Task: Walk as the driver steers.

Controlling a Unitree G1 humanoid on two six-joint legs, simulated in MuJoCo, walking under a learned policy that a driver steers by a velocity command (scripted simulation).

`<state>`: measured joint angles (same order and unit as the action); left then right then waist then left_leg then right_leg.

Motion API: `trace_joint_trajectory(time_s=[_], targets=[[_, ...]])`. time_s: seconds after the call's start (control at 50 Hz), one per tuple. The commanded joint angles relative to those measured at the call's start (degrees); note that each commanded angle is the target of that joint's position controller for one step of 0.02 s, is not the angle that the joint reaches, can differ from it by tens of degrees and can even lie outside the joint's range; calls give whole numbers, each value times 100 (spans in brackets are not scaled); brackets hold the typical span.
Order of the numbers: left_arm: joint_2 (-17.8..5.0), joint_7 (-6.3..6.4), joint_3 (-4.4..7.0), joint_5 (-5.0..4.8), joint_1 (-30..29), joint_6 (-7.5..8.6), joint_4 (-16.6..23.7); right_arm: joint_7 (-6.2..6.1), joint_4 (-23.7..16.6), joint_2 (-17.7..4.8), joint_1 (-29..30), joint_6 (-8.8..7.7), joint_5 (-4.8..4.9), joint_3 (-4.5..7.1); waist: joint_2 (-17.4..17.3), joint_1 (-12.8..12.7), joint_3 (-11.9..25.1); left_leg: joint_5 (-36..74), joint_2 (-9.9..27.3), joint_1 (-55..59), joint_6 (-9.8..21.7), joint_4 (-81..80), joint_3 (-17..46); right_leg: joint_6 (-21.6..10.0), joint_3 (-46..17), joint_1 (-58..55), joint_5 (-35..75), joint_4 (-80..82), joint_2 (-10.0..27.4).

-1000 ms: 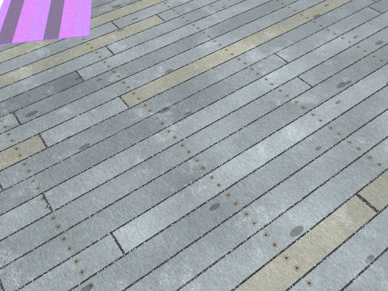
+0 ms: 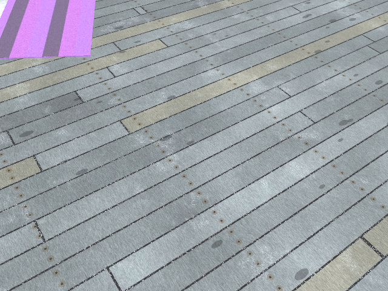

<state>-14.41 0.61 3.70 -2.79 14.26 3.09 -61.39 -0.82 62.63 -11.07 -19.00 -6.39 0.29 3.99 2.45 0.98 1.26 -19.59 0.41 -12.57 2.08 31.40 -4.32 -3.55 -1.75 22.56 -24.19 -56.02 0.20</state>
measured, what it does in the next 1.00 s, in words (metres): walks ahead, turning right: right foot, then left foot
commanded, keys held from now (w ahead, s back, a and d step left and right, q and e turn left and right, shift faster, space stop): w+e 0.26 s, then e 0.74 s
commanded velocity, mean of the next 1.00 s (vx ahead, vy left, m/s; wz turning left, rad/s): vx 0.22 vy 0.00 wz -0.50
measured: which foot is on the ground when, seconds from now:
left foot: down 0.00-0.40, up 0.42-0.86, down 0.88-1.00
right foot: up 0.00-0.38, down 0.40-0.88, up 0.90-1.00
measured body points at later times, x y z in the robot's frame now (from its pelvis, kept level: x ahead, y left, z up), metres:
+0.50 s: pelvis +0.23 -0.05 -0.01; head +0.28 -0.05 +0.43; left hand +0.47 +0.16 -0.13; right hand +0.21 -0.32 -0.15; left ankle +0.11 +0.12 -0.61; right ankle +0.31 -0.13 -0.73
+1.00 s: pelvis +0.36 -0.03 +0.00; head +0.40 -0.03 +0.45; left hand +0.64 +0.14 -0.11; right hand +0.34 -0.34 -0.08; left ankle +0.45 +0.06 -0.73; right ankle +0.28 -0.12 -0.65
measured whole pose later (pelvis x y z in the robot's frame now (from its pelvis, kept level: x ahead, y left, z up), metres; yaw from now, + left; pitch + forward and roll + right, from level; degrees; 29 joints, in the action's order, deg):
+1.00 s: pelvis +0.36 -0.03 +0.00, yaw -33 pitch +3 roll -1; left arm -18.6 1.6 5.1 -1.1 9.0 -2.0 -41.4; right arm -2.4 39.7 -14.5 -9.1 -2.0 -1.5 3.2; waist 2.1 -0.4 -1.0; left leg -11.6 1.2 -20.3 -0.1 28.7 1.1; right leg 2.2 -6.5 31.3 -28.4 -63.8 -7.3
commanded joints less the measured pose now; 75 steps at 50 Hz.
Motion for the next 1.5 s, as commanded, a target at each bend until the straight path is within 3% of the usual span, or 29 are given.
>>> trace_joint_trajectory(time_s=[0.02, 0.14, 0.26, 0.32, 0.36, 0.38, 0.4, 0.42, 0.44, 0.46, 0.48, 0.52, 0.6, 0.7, 0.8, 0.86, 0.88, 0.9, 0.92, 0.96, 1.02, 1.12, 1.24, 1.26, 1.28, 1.3, 1.32, 1.38, 1.5], targets=[[-341, -42, 41, -33, -768, 253, 563, 54, -39, -651, -602, -121, -16, 22, -751, 138, -831, -769, 1920, 1687, 792, -2262, 2677, -241, -624, 3261, 784, -1187, 366], [-41, -175, 55, 87, -1156, 71, 715, -61, -124, -567, -747, -60, -180, -54, -670, 105, -771, 2248, 1291, 1194, 439, -2365, 382, 7, -307, 2503, 2200, 119, 292], [106, -384, -90, 109, -2270, 55, 1341, -168, -189, -773, -1028, -20, -77, -14, -605, 312, -1061, 2837, 1385, 1292, 324, -2514, -499, -118, 485, 1914, 2743, 1701, 237], [-80, -488, -14, 150, -2248, 92, 1560, -242, -327, -1025, -851, 102, -42, 43, -882, 22, -808, 6042, 1417, 1627, 176, -1400, -840, -322, 1065, 1144, 2164, 1963, -214], [-534, -510, 206, 143, -958, 81, 1320, -293, -499, -1248, -615, 194, -15, 97, -1247, -640, 8, 7343, 1420, 1552, 74, 241, -776, -559, 1107, -342, 1990, 2041, -578], [-888, -448, 375, 145, -138, 56, 1149, -261, -641, -1307, -332, 173, 15, 104, -1188, -1116, 415, 6678, 1209, 999, -112, 1476, -792, -776, 818, -1584, 2674, 2701, -559], [-1247, -284, 449, 218, 330, -21, 1073, -184, -865, -995, -302, 78, -126, 25, -152, -1063, 999, 2400, 664, -650, -419, 3560, -697, -1132, -615, -3321, 4246, 2534, 473], [-1705, -245, 430, 433, -44, 9, 1377, -58, -1078, -389, -1136, -99, -95, -167, 992, -288, 2287, -2133, -395, -2416, -629, 5701, 313, -2570, -3791, -5022, 6441, 2503, 2280], [-1404, -204, 373, 439, 233, -61, 1399, 27, -1160, -835, -637, -227, 62, -56, 194, -696, 2761, -1730, -158, -2420, -490, 6027, 1275, -2450, -3557, -4580, 5701, 3083, 2122], [-1080, -197, 296, 334, -282, -33, 1513, 2, -1393, -901, -61, -213, 196, -25, 40, -572, 1807, -1219, 86, -2738, -383, 5663, 1129, -2088, -2677, -3709, 5136, 3248, 1791], [-866, -211, 244, 179, -777, -2, 1614, -94, -1408, -937, 124, -145, 107, 14, -551, -298, 941, -856, 303, -2718, -425, 5182, 950, -1743, -2066, -2545, 4678, 3523, 1415], [-717, -214, 188, 218, -1103, -5, 1743, -226, -1463, -1138, 28, 96, -27, 154, -569, 55, 426, -552, 511, -1991, -460, 4573, 923, -1560, -1564, -946, 4178, 3846, 1097], [-986, -133, 259, 321, -900, 1, 1746, -348, -1799, -890, 183, 317, -135, 143, -26, 188, 447, -73, 382, -1776, -613, 3393, 796, -1473, -1203, -205, 4700, 3806, 736], [-1075, 71, 293, 171, -738, -269, 1914, -353, -2223, -916, 997, 447, -113, 85, 252, -59, 661, 671, 199, -2020, -756, 2061, 946, -1062, -1599, -536, 2632, 3688, 549], [-1097, 148, 301, 201, -620, -413, 2066, -226, -2466, -1018, 1353, 335, -37, 62, 564, -223, 554, 415, -119, -1605, -732, 851, 1008, -934, -2228, -775, 2092, 3365, 559], [-968, 167, 235, 131, -773, -483, 2247, -131, -2380, -1106, 790, 204, -1, 122, 633, 155, 623, 1167, -127, -470, -512, -865, 906, -581, -2416, -847, 2758, 2743, 342], [-696, 186, 150, 162, -594, -501, 2313, -142, -2372, -1407, 607, 198, -76, 199, 216, 86, 826, 1792, 710, 404, -221, -1058, 1409, -265, -2129, -324, 1727, 2077, 43], [-392, 171, 101, 200, -118, -456, 2377, -181, -2523, -1888, 898, 290, -249, 291, -1490, -390, 779, 3783, 2054, 1132, 604, -941, 2795, 108, -1012, 957, -723, 867, -932], [-936, 126, 231, 253, -164, -345, 2445, -153, -2525, -1626, 614, 326, -367, 261, -2045, -186, 978, 4422, 2658, 1161, 1405, -1065, 3745, 377, -725, 1595, -1551, -461, -815], [-1273, 103, 393, 162, -142, -404, 2248, -169, -2692, -1172, 920, 364, -223, 157, -1044, -204, 687, 4051, 1991, 925, 1112, -856, 2437, 645, -672, 1716, -762, -1507, -456], [-865, 91, 315, 115, -217, -605, 2325, -203, -2763, -1135, 1142, 463, -142, 127, -976, -237, 329, 3444, 1385, 397, 823, -1023, 1381, 872, -290, 1553, -7, -1612, -304], [-471, 21, 137, 196, -655, -577, 2680, -210, -2719, -1356, 932, 564, -110, 226, -1351, 6, 528, 3256, 1455, 485, 1052, -1084, 1049, 856, 22, 762, 26, 152, -119], [-518, -113, 162, 217, -272, -546, 2549, -95, -2607, -1389, 971, 591, 107, 199, -1370, -169, 447, 2351, 1432, 38, 824, -703, 1032, 349, 500, -929, 1252, 2952, -258], [-600, -105, 177, 237, -192, -539, 2527, -78, -2472, -1225, 679, 575, 103, 137, -1172, -173, 428, 1890, 1260, -315, 482, -509, 901, 197, 304, -1538, 1794, 3538, -174], [-946, -41, 231, 294, -69, -531, 2580, -27, -2484, -868, 466, 541, -94, 14, -160, -14, 711, 550, 814, -981, -86, 402, 437, -70, -942, -2377, 2942, 3609, 836], [-1171, -7, 211, 390, -361, -529, 2677, 23, -2667, -621, 458, 487, -276, -87, 1159, 215, 559, -1457, 345, -1786, -524, 1044, 153, -913, -1933, -2169, 4067, 3498, 1934], [-896, -48, 158, 507, -305, -430, 2648, -47, -2739, -1015, 931, 506, -165, 11, 947, -237, 554, -1639, 459, -1595, -606, 1602, 562, -1378, -2021, -1488, 3296, 3699, 2007], [-684, -61, 64, 391, -818, -233, 2524, -153, -2492, -1236, 825, 648, -104, 148, 747, -52, 128, -973, 480, -1603, -678, 2077, 717, -924, -1322, -1200, 2808, 3762, 1347], [-526, -6, 3, 353, -806, -269, 2271, -123, -2370, -817, 738, 635, -32, 4, 533, -92, 276, -435, 342, -710, -707, 856, 506, -910, -913, -1271, 3548, 3405, 1067]])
